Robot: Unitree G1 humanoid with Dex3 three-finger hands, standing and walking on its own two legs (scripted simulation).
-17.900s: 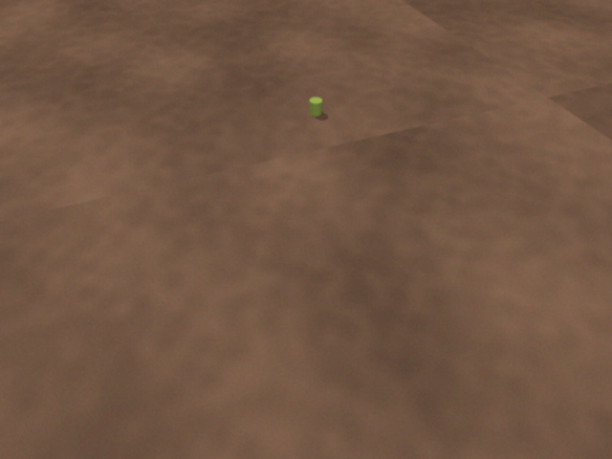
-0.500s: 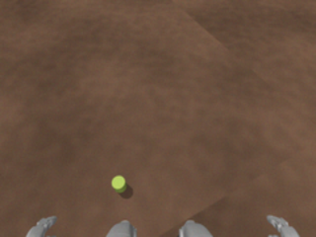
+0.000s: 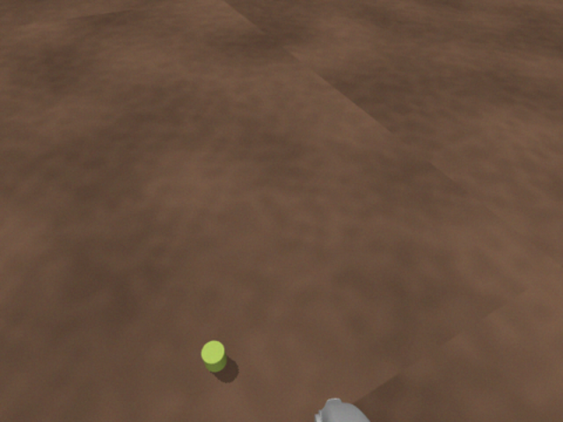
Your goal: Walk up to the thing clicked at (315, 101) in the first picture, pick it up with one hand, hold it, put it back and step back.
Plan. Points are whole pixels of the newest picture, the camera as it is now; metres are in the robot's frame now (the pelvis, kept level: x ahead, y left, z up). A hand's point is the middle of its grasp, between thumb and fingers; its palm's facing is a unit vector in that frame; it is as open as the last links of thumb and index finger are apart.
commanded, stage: walk up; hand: left
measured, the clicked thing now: (214, 356) +0.49 +0.21 -0.73
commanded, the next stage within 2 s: none
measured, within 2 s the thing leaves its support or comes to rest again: neither
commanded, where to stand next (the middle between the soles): +0.10 -0.02 m, yaw -1 degrees
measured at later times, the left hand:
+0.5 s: hand out of the picture +0.13 +0.30 -0.18, palm faces -0.05 -0.92 -0.40, open 7.3 cm
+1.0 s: hand out of the picture +0.04 +0.28 -0.13, palm faces -0.08 -0.89 -0.45, open 7.3 cm
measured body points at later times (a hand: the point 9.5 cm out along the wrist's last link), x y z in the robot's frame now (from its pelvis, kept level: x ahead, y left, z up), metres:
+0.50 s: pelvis +0.00 +0.03 -0.04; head +0.05 +0.05 +0.41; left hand +0.13 +0.35 -0.16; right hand +0.08 -0.29 -0.14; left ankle +0.08 +0.15 -0.74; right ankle +0.05 -0.14 -0.69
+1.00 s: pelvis +0.03 -0.01 -0.01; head +0.03 -0.03 +0.44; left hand +0.05 +0.32 -0.10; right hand +0.03 -0.36 -0.13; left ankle +0.15 +0.12 -0.68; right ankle -0.01 -0.14 -0.74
